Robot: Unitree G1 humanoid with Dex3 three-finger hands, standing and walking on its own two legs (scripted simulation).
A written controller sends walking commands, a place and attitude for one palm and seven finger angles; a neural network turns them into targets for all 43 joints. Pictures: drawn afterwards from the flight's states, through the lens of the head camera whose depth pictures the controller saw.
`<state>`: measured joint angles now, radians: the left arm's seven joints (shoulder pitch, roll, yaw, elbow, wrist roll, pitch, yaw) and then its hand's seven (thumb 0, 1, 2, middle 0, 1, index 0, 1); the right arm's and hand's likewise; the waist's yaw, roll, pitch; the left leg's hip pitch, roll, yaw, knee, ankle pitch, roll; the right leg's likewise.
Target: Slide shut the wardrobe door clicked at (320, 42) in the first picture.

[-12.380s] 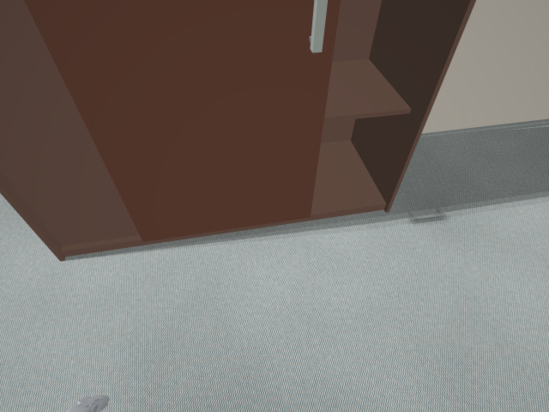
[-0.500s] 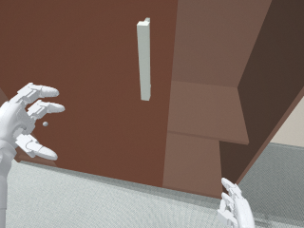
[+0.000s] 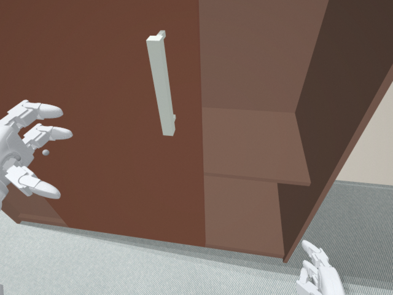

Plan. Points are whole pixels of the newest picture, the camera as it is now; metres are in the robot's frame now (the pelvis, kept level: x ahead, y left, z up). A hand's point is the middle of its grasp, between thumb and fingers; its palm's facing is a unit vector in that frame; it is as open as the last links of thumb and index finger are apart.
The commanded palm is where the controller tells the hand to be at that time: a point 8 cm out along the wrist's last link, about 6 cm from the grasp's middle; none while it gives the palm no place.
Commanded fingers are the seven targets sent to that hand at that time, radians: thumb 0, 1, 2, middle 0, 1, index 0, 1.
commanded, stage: raise the hand with hooked fingers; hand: left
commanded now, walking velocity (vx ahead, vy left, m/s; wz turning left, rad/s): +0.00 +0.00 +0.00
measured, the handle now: (165, 87) +0.51 +0.12 +0.20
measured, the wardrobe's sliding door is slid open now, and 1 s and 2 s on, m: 0.39 0.39 0.39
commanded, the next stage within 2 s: move the hooked fingers beside the handle in 0.14 s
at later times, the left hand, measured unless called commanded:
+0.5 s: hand (65, 140) +0.31 +0.26 +0.21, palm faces +0.01 -0.99 -0.13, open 14.0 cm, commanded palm +0.28 +0.30 +0.22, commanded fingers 0.00 -0.50 0.30 -0.30 -1.20 -0.30 -1.20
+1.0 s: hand (92, 124) +0.36 +0.23 +0.21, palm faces -0.02 -1.00 -0.08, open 14.0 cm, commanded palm +0.33 +0.27 +0.21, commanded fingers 0.00 -0.50 0.30 -0.30 -1.20 -0.30 -1.20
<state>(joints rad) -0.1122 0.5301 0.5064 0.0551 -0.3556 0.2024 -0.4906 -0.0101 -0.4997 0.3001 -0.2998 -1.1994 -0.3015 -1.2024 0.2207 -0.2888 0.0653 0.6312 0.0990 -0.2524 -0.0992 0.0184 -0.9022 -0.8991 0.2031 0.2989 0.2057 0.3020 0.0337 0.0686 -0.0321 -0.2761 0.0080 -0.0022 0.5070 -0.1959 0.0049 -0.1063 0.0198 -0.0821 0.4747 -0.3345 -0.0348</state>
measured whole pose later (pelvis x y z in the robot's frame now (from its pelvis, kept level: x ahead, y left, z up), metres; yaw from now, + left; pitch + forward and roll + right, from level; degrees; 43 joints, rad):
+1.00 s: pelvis +0.01 +0.01 +0.00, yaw -1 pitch -1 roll +0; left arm -0.36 0.44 0.36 0.22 -0.28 0.22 -0.36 -0.01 -0.50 0.30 -0.30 -1.20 -0.30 -1.20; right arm 0.20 -0.27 0.06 0.64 0.09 -0.17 -0.10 0.02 -0.90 -0.90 0.20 0.30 0.21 0.30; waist 0.01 0.06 -0.03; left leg -0.29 -0.01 0.01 0.52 -0.22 0.02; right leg -0.13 0.00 -0.07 0.49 -0.36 -0.02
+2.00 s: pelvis +0.01 +0.00 +0.00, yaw -2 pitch +1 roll +0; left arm -0.69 0.43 0.32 0.68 -0.20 0.08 -0.26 -0.01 -0.50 0.30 -0.30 -1.20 -0.30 -1.20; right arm 0.30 -0.29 0.02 0.68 0.08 -0.11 -0.07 0.02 -0.90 -0.90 0.20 0.30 0.21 0.30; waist -0.05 0.06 -0.04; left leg -0.31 0.02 0.04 0.51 -0.21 0.01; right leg -0.16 0.02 -0.04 0.48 -0.34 -0.03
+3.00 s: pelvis +0.01 +0.01 +0.00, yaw -2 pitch +1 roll +0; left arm -0.72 0.35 0.24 0.66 -0.20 0.11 -0.18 -0.01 -0.50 0.30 -0.30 -1.20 -0.30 -1.20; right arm 0.26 -0.27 0.03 0.68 0.08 -0.11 -0.07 0.01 -0.90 -0.90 0.20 0.30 0.21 0.30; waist -0.04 0.06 -0.03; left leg -0.31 0.01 0.03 0.51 -0.21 0.02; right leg -0.16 0.01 -0.05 0.48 -0.34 -0.03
